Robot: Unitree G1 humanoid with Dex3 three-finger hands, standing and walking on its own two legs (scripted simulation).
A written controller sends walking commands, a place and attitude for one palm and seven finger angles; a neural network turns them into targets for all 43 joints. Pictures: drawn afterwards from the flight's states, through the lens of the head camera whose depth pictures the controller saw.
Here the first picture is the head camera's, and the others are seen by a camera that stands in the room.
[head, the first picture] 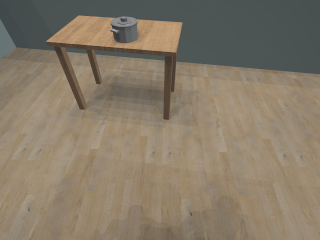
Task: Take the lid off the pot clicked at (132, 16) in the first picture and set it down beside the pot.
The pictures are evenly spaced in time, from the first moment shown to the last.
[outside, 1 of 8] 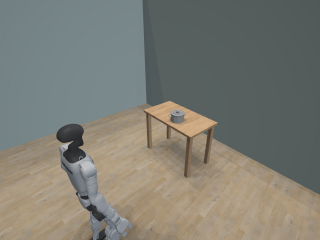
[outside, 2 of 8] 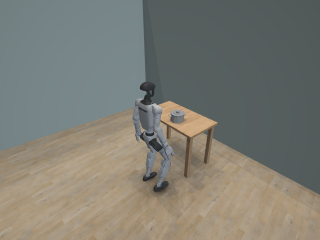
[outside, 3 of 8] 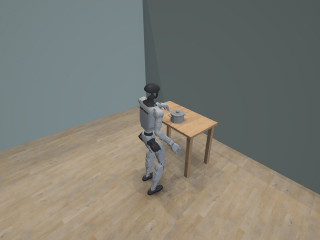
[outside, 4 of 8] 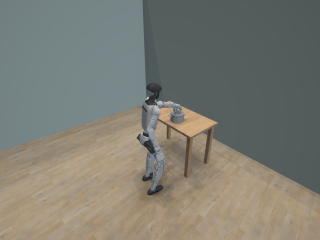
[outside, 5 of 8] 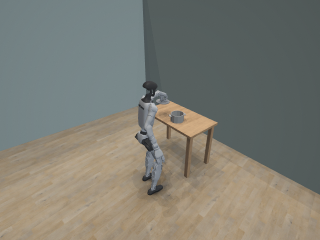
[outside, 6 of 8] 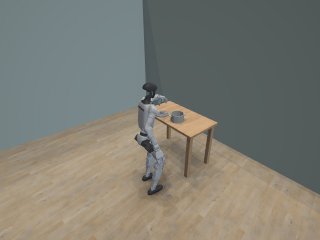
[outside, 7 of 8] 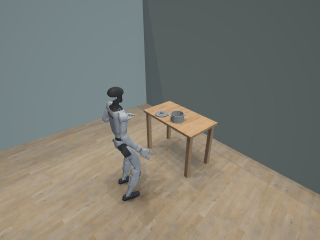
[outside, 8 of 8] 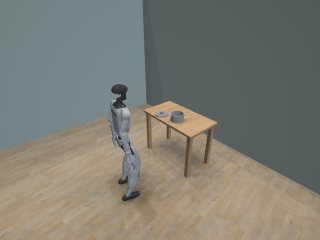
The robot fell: no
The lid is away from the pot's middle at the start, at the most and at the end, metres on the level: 0.00 0.26 0.25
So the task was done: yes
